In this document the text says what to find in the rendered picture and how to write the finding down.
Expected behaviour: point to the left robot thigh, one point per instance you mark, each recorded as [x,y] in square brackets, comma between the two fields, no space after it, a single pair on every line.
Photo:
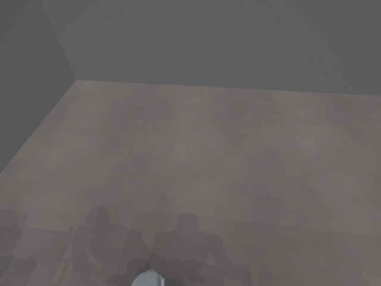
[149,279]

